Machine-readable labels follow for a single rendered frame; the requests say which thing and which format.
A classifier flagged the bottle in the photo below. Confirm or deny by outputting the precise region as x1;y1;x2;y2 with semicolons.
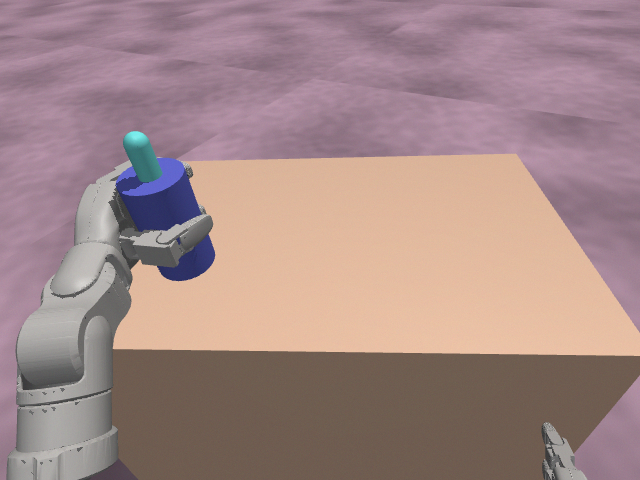
116;131;215;281

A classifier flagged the left robot arm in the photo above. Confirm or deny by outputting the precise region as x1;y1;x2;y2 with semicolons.
6;242;133;480

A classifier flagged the right robot hand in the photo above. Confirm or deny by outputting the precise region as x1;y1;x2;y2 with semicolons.
542;422;588;480

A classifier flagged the left robot hand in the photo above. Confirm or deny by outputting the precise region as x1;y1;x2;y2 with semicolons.
74;157;213;270

